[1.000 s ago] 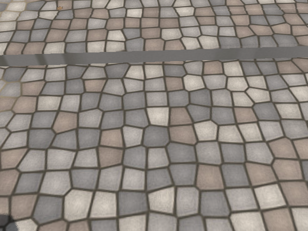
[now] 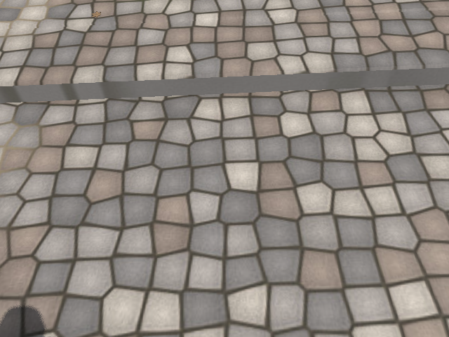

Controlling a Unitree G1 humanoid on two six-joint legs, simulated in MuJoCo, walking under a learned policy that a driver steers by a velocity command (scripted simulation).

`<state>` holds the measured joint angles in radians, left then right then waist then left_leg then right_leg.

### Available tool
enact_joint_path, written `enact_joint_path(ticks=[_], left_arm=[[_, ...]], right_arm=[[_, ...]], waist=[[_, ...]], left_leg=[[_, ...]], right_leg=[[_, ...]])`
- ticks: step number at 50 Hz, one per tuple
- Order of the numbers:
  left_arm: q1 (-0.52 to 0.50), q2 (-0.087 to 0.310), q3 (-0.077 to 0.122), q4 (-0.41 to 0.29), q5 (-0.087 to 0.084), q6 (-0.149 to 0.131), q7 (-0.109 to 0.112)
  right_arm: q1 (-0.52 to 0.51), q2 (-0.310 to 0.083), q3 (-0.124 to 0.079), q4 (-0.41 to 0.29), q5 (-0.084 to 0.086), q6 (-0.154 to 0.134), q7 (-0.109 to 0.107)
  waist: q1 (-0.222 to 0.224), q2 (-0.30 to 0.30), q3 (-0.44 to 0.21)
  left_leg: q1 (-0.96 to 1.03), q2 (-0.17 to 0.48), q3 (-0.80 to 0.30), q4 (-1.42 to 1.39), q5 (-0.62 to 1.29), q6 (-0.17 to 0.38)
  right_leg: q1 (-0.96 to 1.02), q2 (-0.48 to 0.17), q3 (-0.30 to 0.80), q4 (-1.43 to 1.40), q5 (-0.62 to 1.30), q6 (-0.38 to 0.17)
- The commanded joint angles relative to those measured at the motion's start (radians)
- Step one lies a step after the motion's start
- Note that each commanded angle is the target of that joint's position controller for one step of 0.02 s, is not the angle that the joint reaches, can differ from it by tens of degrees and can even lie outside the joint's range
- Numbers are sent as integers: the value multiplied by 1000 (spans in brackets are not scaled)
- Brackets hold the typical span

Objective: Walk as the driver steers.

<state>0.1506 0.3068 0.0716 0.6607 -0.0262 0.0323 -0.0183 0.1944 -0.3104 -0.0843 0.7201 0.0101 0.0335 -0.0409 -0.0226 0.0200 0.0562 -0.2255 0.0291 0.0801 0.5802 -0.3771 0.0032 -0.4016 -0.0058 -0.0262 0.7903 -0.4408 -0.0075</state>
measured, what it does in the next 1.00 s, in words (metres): walks ahead: left foot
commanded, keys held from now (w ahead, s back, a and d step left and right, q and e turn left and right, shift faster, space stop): w+e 0.20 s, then w+q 0.78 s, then q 0.02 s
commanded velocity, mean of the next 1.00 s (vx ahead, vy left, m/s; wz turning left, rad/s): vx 0.40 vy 0.00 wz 0.11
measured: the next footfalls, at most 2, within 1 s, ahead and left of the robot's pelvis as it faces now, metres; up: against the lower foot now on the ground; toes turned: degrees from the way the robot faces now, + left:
left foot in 0.60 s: +0.41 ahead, +0.04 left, +0.00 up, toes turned -2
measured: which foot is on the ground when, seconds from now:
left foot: down 0.00-0.04, up 0.06-0.58, down 0.60-1.00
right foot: down 0.00-0.60, up 0.62-1.00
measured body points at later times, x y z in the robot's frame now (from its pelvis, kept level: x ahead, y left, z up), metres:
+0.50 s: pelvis +0.16 -0.05 +0.01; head +0.19 -0.08 +0.46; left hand +0.22 +0.24 -0.09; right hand +0.35 -0.31 -0.09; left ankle +0.36 +0.08 -0.69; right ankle +0.00 -0.11 -0.73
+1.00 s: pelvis +0.46 -0.06 +0.01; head +0.50 -0.05 +0.46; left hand +0.66 +0.21 -0.06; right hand +0.55 -0.34 -0.10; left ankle +0.37 +0.04 -0.73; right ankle +0.66 -0.18 -0.70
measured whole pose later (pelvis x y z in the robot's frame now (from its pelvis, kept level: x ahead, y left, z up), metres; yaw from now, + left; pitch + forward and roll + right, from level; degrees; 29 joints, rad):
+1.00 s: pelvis +0.46 -0.06 +0.01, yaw +10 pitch +3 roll +1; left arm 0.06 0.29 0.01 0.61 0.00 -0.11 -0.01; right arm 0.35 -0.30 -0.07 0.74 0.03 -0.04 -0.01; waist -0.09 -0.03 0.03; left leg -0.12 -0.12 -0.19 0.41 -0.32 0.05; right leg -0.59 -0.04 0.12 0.55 0.01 0.07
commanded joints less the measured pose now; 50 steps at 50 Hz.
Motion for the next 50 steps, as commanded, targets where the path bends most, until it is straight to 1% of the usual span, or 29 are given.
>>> enact_joint_path(ticks=[1, 2, 3, 4, 5, 6, 7, 8, 10, 12, 16, 21, 24, 26, 28, 29, 30, 31, 32, 33, 34, 35, 36, 37, 40, 42, 44, 47, 50], left_arm=[[92, 90, 34, -42, -9, -7, -9], [175, 124, 54, -19, -11, -10, -4], [240, 252, 80, -33, -8, -24, 7], [264, 259, 63, -66, 23, -56, -9], [231, 201, 48, -64, 31, -81, -13], [194, 161, 36, -62, 19, -92, -8], [162, 148, 29, -69, 14, -94, -1], [138, 148, 26, -74, 15, -94, 6], [155, 146, 24, -68, 19, -95, 20], [184, 124, 16, -44, 19, -98, 29], [239, 126, 14, 5, 19, -98, 36], [270, 134, 12, 51, 25, -105, 32], [291, 140, 13, 77, 23, -102, 31], [293, 145, 14, 88, 21, -95, 35], [280, 164, 16, 85, 23, -87, 47], [272, 174, 16, 84, 28, -79, 55], [239, 184, 16, 75, 27, -75, 60], [216, 171, 5, 46, 44, -86, 63], [332, 38, -32, 19, 55, -109, 44], [245, 124, -22, 17, 28, -144, 26], [138, 150, -13, -29, -12, -166, 14], [92, 138, -21, -43, -4, -180, 15], [78, 129, -18, -47, 21, -185, 17], [96, 130, -12, -49, 34, -177, 17], [137, 96, -21, -49, 46, -146, 19], [63, 63, -36, -78, 54, -141, 23], [-34, 34, -47, -98, 52, -146, 20], [-118, 55, -38, -119, 26, -153, 13], [-101, 109, -11, -121, 21, -159, 12]], right_arm=[[-54, -162, -41, -69, 23, -11, 3], [-31, -118, -28, -63, 15, -20, 11], [-62, -36, -2, -108, -33, -33, 20], [-125, -75, -7, -158, -12, -64, 25], [-153, -121, -21, -159, 24, -84, 32], [-145, -139, -27, -146, 21, -95, 36], [-132, -132, -28, -118, 0, -101, 34], [-122, -134, -31, -109, -15, -106, 32], [-115, -113, -29, -93, -21, -114, 41], [-99, -87, -18, -65, -17, -112, 47], [-180, -57, -1, -73, -1, -109, 55], [-274, -46, 15, -104, 16, -120, 81], [-321, -34, 27, -128, 18, -132, 105], [-326, -33, 29, -138, 19, -139, 120], [-261, -62, 16, -130, 13, -139, 122], [-167, -93, 0, -111, 12, -136, 118], [-10, -127, -19, -78, 16, -132, 108], [177, -183, -37, -48, 13, -123, 90], [231, -254, -50, -36, 10, -125, 89], [244, -158, -32, -27, 21, -118, 79], [180, -143, -24, -40, 15, -113, 69], [120, -131, -20, -56, 10, -111, 65], [73, -119, -15, -68, 4, -111, 64], [49, -107, -8, -83, -7, -112, 61], [22, -108, -9, -84, 7, -111, 52], [29, -136, -17, -78, 10, -110, 43], [62, -148, -22, -63, 18, -101, 34], [141, -159, -25, -38, 26, -87, 29], [149, -150, -25, -36, 25, -76, 25]], waist=[[56, 105, -136], [85, 9, -151], [85, -280, -125], [124, -257, -181], [103, -161, -91], [78, -114, -32], [60, -65, -16], [42, -74, -13], [35, -96, -43], [41, -91, -68], [87, -117, -41], [128, -115, 37], [140, -101, 64], [129, -106, 49], [83, -146, -40], [29, -161, -112], [-62, -148, -194], [-143, -73, -307], [-49, 217, -435], [-117, 131, -451], [-109, 93, -272], [-72, -17, -180], [-28, -63, -109], [9, -42, -90], [56, 12, -55], [39, 20, -28], [-2, 32, -31], [-44, 56, -61], [-16, 88, -70]], left_leg=[[-20, 201, -114, -69, 287, 139], [-155, 136, -30, 120, 122, 85], [-469, 1, 42, 510, -236, -13], [-647, -72, -145, 639, -290, -15], [-692, -27, -190, 668, -219, 1], [-690, 7, -189, 624, -115, 17], [-650, 34, -188, 564, -23, 17], [-594, 44, -183, 496, 57, 9], [-526, 25, -159, 427, 165, -13], [-513, 21, -133, 349, 253, -34], [-514, 31, -112, 193, 387, -47], [-516, 31, -90, 51, 456, -14], [-521, 9, -61, -10, 411, 20], [-481, -25, -33, -39, 345, 54], [-342, -91, 18, -33, 274, 96], [-223, -126, 38, -33, 252, 121], [6, -132, 21, -84, 329, 159], [345, 15, -190, -64, 358, 225], [698, 298, -764, -108, 194, 427], [709, 297, -869, -228, 88, 413], [573, 266, -718, -265, 89, 366], [410, 222, -625, -292, 162, 335], [272, 183, -567, -318, 260, 321], [181, 154, -518, -348, 332, 320], [3, 119, -430, -388, 437, 327], [-105, 69, -354, -394, 451, 299], [-158, 15, -306, -365, 393, 248], [-101, 34, -369, -317, 293, 211], [19, 74, -470, -201, 277, 167]], right_leg=[[210, 58, -82, -197, 141, -34], [381, 49, 8, -284, 133, -77], [522, -235, 496, -407, 180, -203], [527, -382, 854, -568, -11, -375], [488, -375, 825, -589, -102, -368], [443, -326, 713, -578, -103, -316], [407, -273, 615, -567, -32, -272], [373, -229, 539, -572, 75, -246], [368, -183, 451, -583, 267, -228], [403, -169, 357, -585, 412, -209], [418, -155, 257, -604, 494, -155], [428, -179, 190, -637, 476, -145], [478, -204, 150, -618, 565, -152], [514, -215, 114, -567, 759, -147], [548, -209, 73, -440, 1182, -128], [555, -199, 55, -312, 1361, -115], [466, -179, 23, -124, 1392, -89], [215, -153, 16, 154, 1102, -60], [-221, 70, 50, 559, 44, 26], [-330, 62, 184, 657, -78, 14], [-408, 3, 187, 621, 0, 6], [-380, -34, 166, 538, 59, -2], [-340, -53, 148, 459, 87, 5], [-282, -72, 146, 426, 106, 13], [-225, -93, 105, 290, 121, 61], [-177, -78, 68, 131, 234, 87], [-91, -40, 53, -56, 415, 93], [-20, 8, 77, -205, 526, 97], [5, 6, 121, -283, 433, 60]])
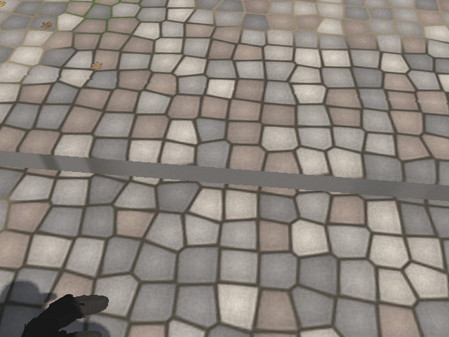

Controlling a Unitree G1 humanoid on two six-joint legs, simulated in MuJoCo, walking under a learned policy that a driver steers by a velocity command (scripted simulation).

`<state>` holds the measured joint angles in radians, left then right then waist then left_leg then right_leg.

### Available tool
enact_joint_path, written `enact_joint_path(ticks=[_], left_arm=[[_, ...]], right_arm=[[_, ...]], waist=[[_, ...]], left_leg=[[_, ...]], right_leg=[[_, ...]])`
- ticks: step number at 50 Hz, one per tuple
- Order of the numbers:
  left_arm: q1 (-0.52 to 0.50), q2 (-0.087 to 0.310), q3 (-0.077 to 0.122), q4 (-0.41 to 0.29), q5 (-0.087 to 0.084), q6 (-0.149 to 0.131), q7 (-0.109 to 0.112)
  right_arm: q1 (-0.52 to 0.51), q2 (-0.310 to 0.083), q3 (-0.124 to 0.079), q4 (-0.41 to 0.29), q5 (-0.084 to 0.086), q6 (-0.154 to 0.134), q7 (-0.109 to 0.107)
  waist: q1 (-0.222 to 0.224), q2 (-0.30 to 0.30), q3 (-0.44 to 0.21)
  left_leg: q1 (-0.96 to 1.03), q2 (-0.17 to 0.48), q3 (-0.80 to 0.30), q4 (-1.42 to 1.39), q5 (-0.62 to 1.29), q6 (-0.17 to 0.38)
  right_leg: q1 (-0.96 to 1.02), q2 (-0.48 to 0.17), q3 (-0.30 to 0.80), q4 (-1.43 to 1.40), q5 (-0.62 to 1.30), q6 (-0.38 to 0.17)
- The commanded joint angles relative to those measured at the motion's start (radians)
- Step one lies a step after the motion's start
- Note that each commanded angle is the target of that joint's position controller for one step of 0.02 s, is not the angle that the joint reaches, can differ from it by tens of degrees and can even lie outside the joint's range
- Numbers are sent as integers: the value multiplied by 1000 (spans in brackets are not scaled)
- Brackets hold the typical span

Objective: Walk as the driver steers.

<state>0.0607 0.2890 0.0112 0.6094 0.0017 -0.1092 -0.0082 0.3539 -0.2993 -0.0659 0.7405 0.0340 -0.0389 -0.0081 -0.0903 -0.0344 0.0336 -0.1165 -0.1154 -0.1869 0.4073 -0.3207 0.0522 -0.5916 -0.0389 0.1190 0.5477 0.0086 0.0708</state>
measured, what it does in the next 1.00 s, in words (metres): walks ahead: right foot, then left foot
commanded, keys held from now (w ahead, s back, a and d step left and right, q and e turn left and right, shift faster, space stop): q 0.10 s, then no key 0.18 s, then e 0.72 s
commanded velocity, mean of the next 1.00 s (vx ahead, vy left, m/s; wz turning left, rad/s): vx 0.11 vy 0.00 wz -0.11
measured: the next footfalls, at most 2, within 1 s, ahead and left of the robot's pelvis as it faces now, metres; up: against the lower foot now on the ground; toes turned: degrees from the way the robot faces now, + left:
right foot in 0.06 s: +0.21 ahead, -0.13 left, +0.00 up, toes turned -1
left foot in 0.42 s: +0.21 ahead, +0.11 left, +0.00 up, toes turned +5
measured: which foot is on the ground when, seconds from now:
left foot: down 0.00-0.06, up 0.08-0.40, down 0.42-0.68, up 0.70-1.00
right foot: up 0.00-0.04, down 0.06-1.00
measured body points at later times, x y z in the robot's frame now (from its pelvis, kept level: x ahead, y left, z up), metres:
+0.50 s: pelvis +0.15 -0.03 +0.00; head +0.16 -0.02 +0.45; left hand +0.22 +0.25 -0.12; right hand +0.36 -0.25 -0.09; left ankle +0.17 +0.11 -0.74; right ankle +0.18 -0.14 -0.74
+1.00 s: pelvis +0.15 -0.03 +0.00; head +0.19 -0.05 +0.45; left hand +0.35 +0.24 -0.08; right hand +0.28 -0.32 -0.10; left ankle +0.18 +0.12 -0.70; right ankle +0.17 -0.13 -0.74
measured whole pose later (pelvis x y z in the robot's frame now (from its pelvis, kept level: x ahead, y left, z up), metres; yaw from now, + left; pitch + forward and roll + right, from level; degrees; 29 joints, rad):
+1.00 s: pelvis +0.15 -0.03 +0.00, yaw -11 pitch +1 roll +2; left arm 0.17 0.32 0.07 0.65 -0.01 0.05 0.03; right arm 0.11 -0.28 -0.07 0.68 0.01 0.01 -0.03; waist 0.02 0.00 0.05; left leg -0.39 -0.04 -0.08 0.76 -0.39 -0.08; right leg -0.32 0.07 0.16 0.50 -0.19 -0.04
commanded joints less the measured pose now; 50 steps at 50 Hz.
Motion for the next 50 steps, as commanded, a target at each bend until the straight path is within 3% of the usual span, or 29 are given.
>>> enact_joint_path(ticks=[1, 2, 3, 4, 5, 6, 7, 8, 10, 12, 15, 18, 20, 21, 22, 23, 24, 27, 30, 32, 33, 34, 35, 36, 38, 39, 42, 45, 50], left_arm=[[29, 138, 60, -61, -1, -21, 3], [92, 154, 72, -52, 11, -26, 8], [208, 206, 86, -51, 33, -29, 14], [263, 260, 96, -42, 49, -9, 16], [278, 222, 96, -33, 21, 8, 7], [237, 150, 78, -53, 19, 18, 11], [184, 114, 63, -51, 21, 28, 12], [146, 93, 53, -44, 20, 33, 10], [108, 95, 53, -15, 27, 33, 5], [87, 106, 58, 8, 26, 31, 4], [63, 117, 60, 39, 9, 41, 8], [76, 112, 51, 74, -6, 48, -5], [70, 112, 45, 83, -21, 53, -11], [105, 95, 38, 93, -16, 52, -14], [141, 77, 31, 89, 8, 51, -19], [206, 48, 24, 90, 0, 55, -18], [172, 75, 30, 91, -5, 66, -9], [156, 116, 55, 75, -2, 100, 9], [191, 91, 62, 64, -11, 115, 0], [196, 85, 68, 57, -9, 121, -8], [187, 112, 77, 43, -3, 122, -8], [170, 208, 102, 23, 2, 122, 2], [222, 234, 108, 21, 16, 118, -1], [264, 213, 98, 25, 36, 100, -3], [181, 200, 97, 10, 9, 84, 6], [145, 187, 93, 2, -8, 88, 16], [127, 171, 88, -4, -12, 118, 34], [131, 186, 99, -10, -15, 135, 46], [92, 197, 108, -28, -16, 152, 36]], right_arm=[[-23, -153, -43, -60, -2, 3, -9], [-34, -126, -36, -70, -4, 6, -9], [-36, -67, -16, -100, -22, 3, -7], [155, 9, 8, -98, -21, -3, -4], [184, -97, -5, -92, -5, 0, -4], [77, -153, -24, -94, 1, 13, -11], [-2, -160, -29, -110, -8, 28, -18], [-41, -151, -31, -121, -19, 40, -22], [-24, -88, -18, -122, -16, 59, -21], [-27, -47, -4, -120, -24, 63, -22], [-65, -23, 12, -120, -38, 61, -14], [-102, -32, 11, -116, -42, 61, -9], [-113, -52, 2, -119, -48, 57, -9], [-130, -89, -5, -138, -56, 56, -16], [-129, -160, -19, -162, -64, 59, -29], [-170, -186, -29, -156, -57, 72, -34], [-199, -138, -23, -158, -52, 73, -29], [-209, -132, -29, -153, -42, 61, -30], [-244, -125, -33, -159, -31, 57, -43], [-267, -124, -37, -157, -19, 62, -48], [-241, -116, -40, -148, -18, 63, -49], [-217, -74, -32, -168, -38, 62, -49], [-323, -64, -24, -201, -44, 60, -55], [-349, -69, -27, -211, -40, 56, -54], [-291, -85, -37, -174, -37, 58, -52], [-281, -96, -42, -164, -40, 57, -54], [-256, -59, -32, -147, -31, 49, -46], [-272, -44, -23, -144, -26, 43, -35], [-241, -72, -32, -132, -18, 29, -13]], waist=[[78, 154, -60], [117, 147, -99], [164, 65, -239], [98, -240, -400], [106, -259, -439], [140, -140, -312], [137, -63, -224], [122, -47, -157], [77, -88, -102], [64, -102, -113], [66, -100, -170], [71, -99, -165], [51, -83, -128], [60, -52, -119], [87, 56, -147], [134, 210, -150], [107, 227, -111], [93, 252, -61], [111, 231, -81], [121, 193, -78], [110, 116, -66], [64, -122, -56], [148, -237, -36], [173, -188, -74], [120, -54, -106], [108, -31, -114], [98, -70, -140], [116, -92, -147], [121, -148, -122]], left_leg=[[-72, 206, -212, 40, 283, 94], [-81, 157, -185, 152, 348, 53], [-173, 97, -124, 401, 222, 6], [-464, -31, -5, 736, -378, -66], [-571, 43, -2, 907, -354, -87], [-608, 74, 11, 970, -268, -109], [-599, 98, 47, 955, -207, -120], [-574, 118, 58, 922, -187, -128], [-461, 138, 90, 795, -158, -125], [-398, 129, 119, 649, -128, -130], [-253, 145, 131, 421, 8, -119], [-117, 123, 151, 219, 129, -103], [-5, 106, 169, 31, 251, -67], [64, 163, 110, -5, 326, -38], [137, 301, 1, 29, 499, 12], [73, 383, -36, 6, 381, 100], [-21, 366, -40, -42, 222, 115], [-54, 371, -21, -35, 256, 103], [-76, 415, 9, 14, 427, 120], [-106, 383, 69, 72, 383, 75], [-144, 330, 128, 151, 265, 23], [-256, 187, 272, 346, 89, -72], [-430, 68, 234, 509, -221, -106], [-514, 81, 124, 698, -361, -103], [-551, 116, 81, 789, -256, -101], [-546, 130, 74, 759, -196, -109], [-461, 104, 111, 652, -107, -140], [-398, 88, 112, 472, -69, -148], [-261, 61, 114, 271, -58, -129]], right_leg=[[247, 46, -36, -74, -33, -43], [355, 24, -43, -118, 20, -74], [587, -130, 71, -72, 187, -141], [916, -414, 425, -44, 392, -327], [907, -455, 609, -102, 201, -362], [802, -384, 466, -125, 158, -325], [680, -329, 317, -129, 225, -294], [572, -280, 218, -137, 316, -286], [414, -214, 95, -193, 349, -274], [386, -205, 39, -217, 419, -296], [368, -201, -10, -217, 441, -305], [343, -173, -4, -205, 283, -290], [288, -136, 18, -180, 54, -240], [240, -106, 33, -164, -83, -184], [183, -41, 4, -77, -290, -127], [169, 28, -90, -24, -430, -89], [204, 35, -124, 22, -398, -64], [172, 38, -135, 133, -358, -56], [203, 26, -150, 188, -412, -74], [259, 30, -155, 73, -288, -104], [289, 5, -87, -21, -109, -136], [325, -130, 170, -130, 70, -225], [404, -255, 397, -225, 163, -371], [481, -310, 439, -234, 244, -425], [528, -250, 309, -167, 301, -357], [532, -225, 271, -156, 309, -327], [509, -154, 206, -153, 304, -298], [507, -137, 226, -151, 195, -291], [420, -126, 333, -164, 46, -288]])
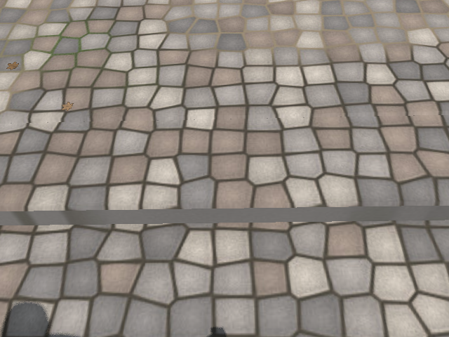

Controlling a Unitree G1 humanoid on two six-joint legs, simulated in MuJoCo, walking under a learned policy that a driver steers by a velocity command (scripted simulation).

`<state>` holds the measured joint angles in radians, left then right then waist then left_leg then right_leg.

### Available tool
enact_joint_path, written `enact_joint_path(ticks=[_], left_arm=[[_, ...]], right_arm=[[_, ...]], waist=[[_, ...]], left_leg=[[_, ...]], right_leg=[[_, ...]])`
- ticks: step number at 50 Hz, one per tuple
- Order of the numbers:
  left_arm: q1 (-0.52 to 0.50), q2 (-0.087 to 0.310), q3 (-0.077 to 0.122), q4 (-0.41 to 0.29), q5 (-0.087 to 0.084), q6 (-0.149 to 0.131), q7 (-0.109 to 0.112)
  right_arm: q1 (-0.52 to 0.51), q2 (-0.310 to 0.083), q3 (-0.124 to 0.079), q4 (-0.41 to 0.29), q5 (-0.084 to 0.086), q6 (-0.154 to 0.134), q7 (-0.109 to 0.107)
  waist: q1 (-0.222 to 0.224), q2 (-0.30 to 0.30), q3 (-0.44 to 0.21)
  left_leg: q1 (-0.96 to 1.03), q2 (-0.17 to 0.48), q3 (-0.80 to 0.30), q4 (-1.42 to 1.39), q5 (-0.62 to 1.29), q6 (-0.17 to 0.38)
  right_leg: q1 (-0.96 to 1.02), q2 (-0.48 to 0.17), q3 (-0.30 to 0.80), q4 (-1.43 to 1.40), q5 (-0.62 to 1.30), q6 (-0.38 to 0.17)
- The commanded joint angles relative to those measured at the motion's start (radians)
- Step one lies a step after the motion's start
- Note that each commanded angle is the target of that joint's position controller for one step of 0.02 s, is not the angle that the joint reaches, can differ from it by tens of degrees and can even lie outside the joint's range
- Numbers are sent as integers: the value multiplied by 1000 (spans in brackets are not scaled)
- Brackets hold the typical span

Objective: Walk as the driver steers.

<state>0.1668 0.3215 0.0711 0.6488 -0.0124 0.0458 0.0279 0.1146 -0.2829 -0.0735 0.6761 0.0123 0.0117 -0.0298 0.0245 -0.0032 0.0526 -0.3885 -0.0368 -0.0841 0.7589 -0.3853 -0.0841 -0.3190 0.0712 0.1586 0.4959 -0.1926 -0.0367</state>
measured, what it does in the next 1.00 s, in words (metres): steps to the left: left foot, then right foot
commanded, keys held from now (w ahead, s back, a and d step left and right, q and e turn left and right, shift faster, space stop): e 0.02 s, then no key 0.12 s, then q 0.22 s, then w+q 0.46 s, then w+e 0.18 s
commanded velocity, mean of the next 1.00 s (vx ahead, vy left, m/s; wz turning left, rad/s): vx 0.21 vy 0.00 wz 0.17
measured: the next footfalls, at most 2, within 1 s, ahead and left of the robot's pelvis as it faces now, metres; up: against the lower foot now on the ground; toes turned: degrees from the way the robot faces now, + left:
left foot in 0.08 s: +0.05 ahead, +0.14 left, +0.00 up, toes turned -7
right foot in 0.38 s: -0.01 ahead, -0.11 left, +0.00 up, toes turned +4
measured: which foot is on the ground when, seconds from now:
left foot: up 0.00-0.06, down 0.08-0.42, up 0.44-0.76, down 0.78-1.00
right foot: down 0.00-0.08, up 0.10-0.36, down 0.38-0.78, up 0.80-1.00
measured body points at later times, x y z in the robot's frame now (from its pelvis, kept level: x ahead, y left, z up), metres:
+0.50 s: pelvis -0.02 +0.02 +0.00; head +0.00 +0.01 +0.45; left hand +0.09 +0.30 -0.10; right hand +0.12 -0.26 -0.11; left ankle -0.02 +0.14 -0.70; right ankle -0.05 -0.11 -0.74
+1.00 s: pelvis +0.12 +0.13 +0.01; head +0.14 +0.16 +0.45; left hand +0.15 +0.41 -0.13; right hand +0.27 -0.11 -0.10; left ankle +0.08 +0.19 -0.74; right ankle +0.18 +0.00 -0.66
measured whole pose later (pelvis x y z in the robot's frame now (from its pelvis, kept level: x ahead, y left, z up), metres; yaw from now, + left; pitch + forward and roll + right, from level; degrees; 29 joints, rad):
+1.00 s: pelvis +0.12 +0.13 +0.01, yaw +15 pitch +0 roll +0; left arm 0.26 0.29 0.05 0.77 0.03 -0.01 -0.05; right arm 0.35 -0.25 -0.03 0.72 -0.03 -0.04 0.03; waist 0.00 -0.05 0.02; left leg -0.14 -0.07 0.02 0.35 -0.22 0.08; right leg -0.56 -0.08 -0.02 1.06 -0.23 -0.01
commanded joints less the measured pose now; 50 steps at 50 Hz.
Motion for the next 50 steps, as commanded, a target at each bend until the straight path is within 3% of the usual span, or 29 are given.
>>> enact_joint_path(ticks=[1, 3, 4, 5, 6, 7, 8, 11, 13, 15, 17, 19, 20, 21, 22, 23, 26, 31, 35, 37, 38, 39, 40, 41, 42, 43, 45, 47, 50], left_arm=[[-24, 164, 49, -70, -6, -1, -2], [-57, 144, 42, -76, -17, 5, 1], [-28, 116, 35, -71, -13, 5, 4], [31, 59, 19, -64, 10, 1, 1], [7, 109, 38, -89, 5, -12, 3], [10, 165, 56, -72, 12, -20, 6], [16, 173, 63, -45, 8, -17, 6], [48, 43, 24, -2, 29, -2, 5], [-30, 2, 4, -26, 24, -17, -4], [-66, 31, 14, -34, 6, -27, -4], [-16, 51, 24, -8, -8, -32, -1], [47, 76, 33, 10, 2, -38, 0], [87, 111, 40, 13, 17, -40, 3], [124, 145, 55, 41, 30, -41, -3], [144, 146, 56, 30, 32, -49, -8], [135, 137, 50, 26, 42, -65, -4], [82, 84, 32, 26, 6, -102, 14], [103, 116, 43, 36, 6, -115, 1], [118, 174, 63, 48, -14, -118, -20], [104, 178, 64, 53, -24, -111, -28], [107, 164, 58, 53, -18, -111, -30], [170, 104, 32, 76, 80, -98, -34], [159, -8, 1, 8, 91, -94, -42], [91, 28, 5, -46, 95, -96, -48], [59, 76, 12, -31, 76, -93, -55], [53, 85, 10, -9, 54, -98, -62], [125, 68, 3, 50, 52, -90, -65], [166, 65, 0, 91, 51, -69, -74], [90, 46, -5, 91, 39, -59, -85]], right_arm=[[13, -90, -27, -64, 4, -27, 13], [85, -86, -32, -36, 0, -38, 21], [99, -114, -40, -31, -11, -39, 20], [86, -174, -47, -53, -31, -36, 15], [66, -218, -54, -55, -65, -37, 22], [29, -179, -45, -74, -61, -45, 21], [-14, -131, -29, -74, -46, -49, 19], [-65, -31, 18, -54, -15, -53, 23], [-20, -82, 0, -41, -10, -35, 21], [68, -163, -25, -29, -8, -16, 14], [69, -177, -30, -36, 9, -5, 10], [84, -164, -27, -35, 23, -4, 3], [63, -121, -14, -51, 15, -12, 2], [27, -76, -4, -74, 15, -19, 1], [-13, -100, -8, -90, 15, -25, 1], [-52, -135, -23, -110, 16, -30, 4], [18, -104, -25, -79, 13, -30, 22], [-41, -56, 2, -114, 9, -39, 60], [-38, -85, 4, -138, 13, -32, 73], [23, -101, -5, -127, 14, -28, 72], [107, -129, -22, -101, 13, -26, 67], [266, -157, -35, -34, -103, -21, 74], [393, -286, -63, -38, -96, -26, 61], [364, -349, -70, -74, -47, -26, 61], [310, -271, -54, -65, -41, -22, 56], [270, -207, -33, -59, -45, -27, 53], [195, -130, -2, -49, -39, -45, 49], [201, -118, 6, -27, -39, -69, 51], [246, -119, 5, 14, -38, -83, 50]], waist=[[1, -182, -139], [-40, -171, -149], [-31, -124, -155], [10, 97, -163], [11, 264, -96], [2, 187, -84], [15, 134, -66], [40, 135, -64], [-12, 185, -61], [-56, 204, -77], [-36, 200, -80], [-14, 164, -129], [2, 72, -159], [7, -136, -138], [58, -233, -84], [63, -224, -15], [13, -143, 28], [44, -130, 7], [34, -133, 17], [-15, -103, 19], [-58, -75, -17], [-109, 9, -110], [-143, 321, -201], [-149, 334, -245], [-126, 185, -124], [-99, 115, -63], [-27, 102, -43], [-13, 103, -59], [-28, 67, -4]], left_leg=[[34, -20, 12, -137, 23, 16], [152, -11, 42, -347, 182, 46], [235, 65, -10, -398, 250, 77], [307, 277, -230, -452, 364, 159], [205, 424, -435, -483, 458, 336], [163, 428, -432, -500, 386, 384], [140, 356, -339, -490, 322, 341], [140, 213, -179, -470, 316, 262], [173, 162, -145, -436, 374, 252], [238, 187, -213, -399, 408, 278], [254, 197, -272, -384, 422, 277], [175, 174, -288, -376, 322, 228], [41, 135, -231, -325, 169, 180], [-98, -3, -40, -186, -58, 122], [-219, -44, 41, -5, -137, 95], [-319, 20, 6, 169, -158, 95], [-432, 82, -37, 298, -19, 88], [-266, 111, 72, 109, 132, 58], [-96, 101, 128, -36, 97, 93], [20, 69, 173, -120, 119, 132], [156, 25, 201, -147, 118, 153], [350, -32, 172, -200, 4, 165], [543, 263, -305, -369, -256, 253], [548, 384, -776, -619, -343, 352], [501, 394, -636, -595, -316, 356], [397, 353, -484, -547, -164, 327], [272, 250, -262, -554, 137, 261], [253, 231, -161, -576, 324, 264], [300, 237, -80, -634, 341, 267]], right_leg=[[144, -231, 317, -106, 235, -173], [111, -195, 301, -59, 183, -125], [48, -150, 264, -9, 54, -76], [-65, -30, 123, 199, -240, -11], [-208, 64, 13, 403, -474, 41], [-207, 17, 50, 576, -441, 69], [-193, 12, 62, 629, -370, 81], [-98, -48, 11, 494, -240, 136], [-34, -61, -89, 274, -245, 151], [-17, -33, -114, 146, -277, 147], [36, -18, -125, -38, -143, 119], [202, -48, -99, -157, -18, 63], [316, -138, -43, -115, -33, 12], [313, -211, 57, -138, -250, -68], [296, -349, 252, -273, -433, -165], [267, -435, 347, -332, -456, -209], [331, -389, 212, -334, -324, -157], [249, -325, -43, -348, -97, -123], [168, -355, -108, -324, -143, -115], [123, -363, -146, -254, -134, -96], [78, -335, -196, -130, -7, -73], [35, -245, -335, 218, 107, -32], [-261, -142, -358, 610, -285, 33], [-460, -40, -167, 748, -401, 46], [-521, -121, -121, 790, -307, 24], [-469, -163, -132, 733, -196, 10], [-300, -201, -140, 608, -100, 16], [-236, -181, -160, 608, -45, 21], [-338, -168, -140, 557, 31, 19]])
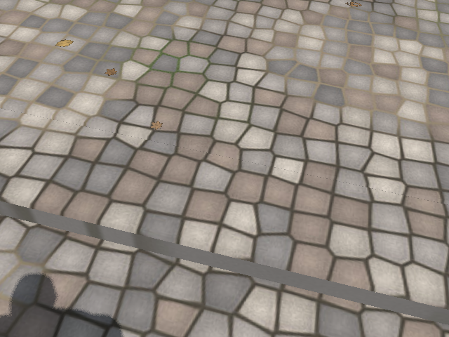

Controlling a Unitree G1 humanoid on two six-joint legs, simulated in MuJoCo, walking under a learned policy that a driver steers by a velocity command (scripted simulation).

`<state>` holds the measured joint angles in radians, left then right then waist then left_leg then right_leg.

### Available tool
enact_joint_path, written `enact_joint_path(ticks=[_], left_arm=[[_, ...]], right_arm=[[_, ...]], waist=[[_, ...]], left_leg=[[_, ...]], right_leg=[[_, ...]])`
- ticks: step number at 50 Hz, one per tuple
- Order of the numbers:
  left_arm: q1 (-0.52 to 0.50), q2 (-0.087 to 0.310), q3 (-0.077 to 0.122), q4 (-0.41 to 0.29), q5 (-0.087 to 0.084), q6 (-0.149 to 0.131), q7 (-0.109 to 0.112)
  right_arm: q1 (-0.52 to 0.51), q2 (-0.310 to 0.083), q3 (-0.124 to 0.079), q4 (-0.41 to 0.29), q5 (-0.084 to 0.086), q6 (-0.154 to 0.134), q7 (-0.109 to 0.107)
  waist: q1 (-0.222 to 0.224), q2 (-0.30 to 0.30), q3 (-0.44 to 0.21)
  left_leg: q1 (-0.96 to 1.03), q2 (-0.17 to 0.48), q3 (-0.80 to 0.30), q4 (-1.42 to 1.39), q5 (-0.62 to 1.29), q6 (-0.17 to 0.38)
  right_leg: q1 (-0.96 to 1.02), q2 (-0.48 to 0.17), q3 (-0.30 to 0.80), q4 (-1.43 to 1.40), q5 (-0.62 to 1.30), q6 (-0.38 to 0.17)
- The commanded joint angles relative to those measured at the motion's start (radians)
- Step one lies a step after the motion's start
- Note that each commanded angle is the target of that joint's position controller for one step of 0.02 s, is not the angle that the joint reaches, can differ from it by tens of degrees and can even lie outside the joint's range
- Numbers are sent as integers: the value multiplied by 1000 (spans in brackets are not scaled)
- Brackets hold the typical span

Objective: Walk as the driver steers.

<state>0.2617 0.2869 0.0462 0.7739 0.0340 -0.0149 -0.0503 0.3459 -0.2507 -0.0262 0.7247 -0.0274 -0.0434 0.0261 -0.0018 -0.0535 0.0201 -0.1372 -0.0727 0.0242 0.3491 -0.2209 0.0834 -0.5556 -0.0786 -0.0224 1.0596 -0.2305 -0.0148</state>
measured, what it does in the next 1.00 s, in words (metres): walks ahead, turning right: right foot, then left foot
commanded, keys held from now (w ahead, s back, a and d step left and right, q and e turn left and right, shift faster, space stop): w+e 0.82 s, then w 0.18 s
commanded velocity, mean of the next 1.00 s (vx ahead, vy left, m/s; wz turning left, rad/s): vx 0.49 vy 0.00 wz -0.44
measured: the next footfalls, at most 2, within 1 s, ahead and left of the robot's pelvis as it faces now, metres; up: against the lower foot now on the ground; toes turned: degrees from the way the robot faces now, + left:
right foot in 0.32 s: +0.33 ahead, -0.10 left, +0.00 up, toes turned -12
left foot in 0.82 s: +0.62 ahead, +0.01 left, +0.00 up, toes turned -27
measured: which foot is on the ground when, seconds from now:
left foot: down 0.00-0.34, up 0.36-0.80, down 0.82-1.00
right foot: up 0.00-0.30, down 0.32-0.82, up 0.84-1.00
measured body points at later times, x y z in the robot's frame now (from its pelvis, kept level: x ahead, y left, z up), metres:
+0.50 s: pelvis +0.28 -0.05 -0.01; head +0.31 -0.06 +0.44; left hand +0.43 +0.20 -0.13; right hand +0.31 -0.33 -0.13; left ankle +0.26 +0.10 -0.66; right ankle +0.29 -0.10 -0.75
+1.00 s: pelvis +0.55 -0.08 -0.01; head +0.58 -0.07 +0.44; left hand +0.79 +0.09 -0.13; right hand +0.48 -0.34 -0.12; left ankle +0.58 +0.03 -0.75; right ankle +0.45 -0.16 -0.58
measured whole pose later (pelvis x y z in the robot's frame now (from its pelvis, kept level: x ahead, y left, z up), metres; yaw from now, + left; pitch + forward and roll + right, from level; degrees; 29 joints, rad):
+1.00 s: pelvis +0.55 -0.08 -0.01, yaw -30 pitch +2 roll +0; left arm 0.22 0.28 0.06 0.75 0.04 -0.01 -0.01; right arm 0.32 -0.23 -0.02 0.81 -0.04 -0.08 0.00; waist 0.00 -0.06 0.01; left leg -0.20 0.01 0.06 0.46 -0.29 0.02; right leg -0.67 0.08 0.05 1.57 -0.45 -0.08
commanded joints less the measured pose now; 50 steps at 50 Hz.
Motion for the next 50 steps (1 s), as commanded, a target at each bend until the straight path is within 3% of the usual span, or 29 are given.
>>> enact_joint_path(ticks=[1, 5, 9, 11, 13, 15, 16, 17, 18, 19, 21, 23, 25, 27, 30, 31, 36, 37, 38, 39, 40, 41, 42, 43, 44, 45, 46, 47, 50], left_arm=[[-38, 73, 19, -39, -9, 2, -8], [-120, 56, 16, -49, -2, -4, -13], [-243, 23, -5, -87, 6, -12, -29], [-268, 14, -13, -103, 4, -17, -33], [-216, 28, -9, -93, 2, -18, -23], [-36, 70, 9, -48, 6, -25, -7], [117, 102, 27, -5, 17, -33, 4], [247, 201, 60, 13, 27, -26, 22], [185, 266, 80, -5, 1, -12, 26], [150, 241, 80, 0, -34, -10, 23], [65, 148, 57, 1, -28, -11, 34], [24, 112, 41, 3, -28, -24, 40], [35, 128, 43, 11, -33, -40, 36], [51, 155, 51, 18, -31, -44, 36], [87, 155, 54, 27, -31, -39, 38], [103, 153, 56, 31, -26, -36, 41], [164, 162, 59, 27, -7, -29, 62], [163, 158, 59, 22, -5, -28, 67], [163, 144, 55, 25, -4, -24, 69], [131, 160, 57, 25, -4, -25, 67], [86, 183, 64, 21, -21, -31, 61], [52, 144, 55, -4, -45, -50, 54], [102, -20, 13, -29, -35, -65, 60], [152, 57, 24, -47, -22, -50, 70], [100, 73, 27, -25, -2, -31, 76], [34, 63, 25, -40, 7, -26, 64], [-8, 36, 21, -54, 8, -20, 49], [-28, 14, 16, -74, 9, -12, 35], [-130, -50, -13, -158, 6, 0, 27]], right_arm=[[36, -147, -42, -21, 1, -29, -8], [52, -127, -35, 19, 1, -41, -17], [84, -111, -25, 71, 3, -48, -32], [104, -126, -25, 101, 1, -45, -40], [95, -157, -28, 118, -1, -42, -50], [81, -190, -33, 126, -10, -28, -60], [61, -197, -31, 119, -5, -25, -60], [57, -159, -17, 78, 7, -34, -52], [68, -104, -14, 32, 12, -42, -33], [-12, -160, -19, 25, -5, -49, -30], [-56, -139, -8, 12, 4, -65, -24], [-41, -125, -2, 16, -26, -30, -23], [-26, -108, 2, 15, -35, -3, -16], [-82, -97, 5, -7, -31, 6, -12], [-230, -87, 12, -58, -28, 5, -8], [-242, -75, 17, -58, -20, 6, -9], [-363, -102, 17, -115, -11, -13, -14], [-360, -106, 17, -122, -12, -18, -16], [-338, -112, 15, -115, -17, -26, -17], [-268, -102, 13, -98, -15, -31, -24], [-118, -117, 2, -62, -15, -41, -33], [61, -194, -26, -27, -20, -50, -55], [129, -272, -42, -12, -39, -42, -62], [143, -309, -66, 0, -20, -18, -54], [79, -202, -48, -8, -19, -15, -48], [24, -116, -26, -9, -18, -17, -40], [18, -82, -13, 11, -26, -21, -33], [42, -66, -7, 41, -20, -30, -33], [80, -60, -8, 112, -9, -55, -17]], waist=[[-15, 110, 47], [-26, 106, 84], [-57, 99, 116], [-59, 99, 113], [-29, 134, 53], [48, 166, -65], [123, 143, -148], [169, 23, -254], [86, -199, -320], [108, -12, -263], [38, 96, -44], [-14, 89, -9], [-30, 58, -18], [-21, 39, 1], [22, 13, 28], [35, -19, 4], [83, -22, -12], [74, -13, -12], [62, 29, -20], [13, 21, -50], [-72, 32, -123], [-146, 56, -235], [-90, 257, -253], [-75, 257, -321], [-67, 113, -182], [-66, 99, -77], [-55, 138, -19], [-40, 164, 16], [-7, 168, 53]], left_leg=[[75, 276, -164, -235, 179, 97], [131, 274, -52, -254, 241, 80], [168, 276, 34, -254, 401, 63], [215, 281, 70, -205, 577, 42], [268, 284, 102, -66, 967, 17], [279, 290, 126, 219, 1168, 5], [168, 277, 146, 441, 1023, -1], [-92, 216, 165, 775, 630, -22], [-466, -22, 70, 1113, -272, -68], [-561, 47, -99, 1129, -202, -50], [-519, 137, -88, 950, -93, -50], [-424, 162, -84, 848, -99, -82], [-400, 163, -59, 778, -98, -108], [-425, 165, -34, 687, -44, -133], [-444, 153, -13, 499, 91, -156], [-433, 141, -9, 486, 109, -158], [-526, 116, -38, 413, 74, -121], [-518, 103, -39, 394, 39, -106], [-436, 63, -15, 324, -24, -91], [-283, 6, 15, 216, -72, -80], [-56, 10, 4, 65, 71, -67], [277, 180, -125, 28, 118, -25], [485, 521, -416, 100, 575, 30], [466, 573, -686, 54, 507, 147], [365, 516, -577, 28, 287, 157], [256, 437, -444, -2, 181, 133], [189, 387, -366, -29, 156, 115], [132, 354, -308, -53, 149, 101], [36, 328, -210, -112, 150, 79]], right_leg=[[-144, -3, 63, -28, 89, -4], [-197, 48, 90, -164, 187, -7], [-144, 48, -17, -358, 233, -26], [-91, 70, -68, -448, 209, -55], [17, 134, -122, -475, 134, -96], [199, 193, -128, -494, 40, -148], [414, 187, -82, -561, 63, -188], [683, -26, 210, -590, -97, -278], [881, -264, 769, -706, -8, -424], [841, -236, 706, -741, 50, -414], [562, -171, 481, -798, 204, -336], [429, -87, 364, -824, 341, -295], [382, -52, 316, -834, 413, -296], [349, -25, 297, -854, 383, -284], [339, 20, 279, -848, 364, -234], [364, 23, 278, -826, 357, -224], [562, -52, 406, -722, 488, -231], [589, -53, 420, -687, 550, -224], [596, -8, 400, -624, 682, -196], [567, 35, 370, -512, 895, -164], [502, 71, 360, -345, 913, -135], [289, 108, 331, -132, 608, -97], [-1, 210, 191, 131, -320, -65], [-133, 217, 147, 292, -328, -51], [-210, 153, 142, 401, -262, -45], [-248, 134, 110, 436, -215, -47], [-292, 128, 94, 512, -216, -50], [-321, 127, 104, 543, -219, -55], [-454, 143, 94, 625, -225, -73]])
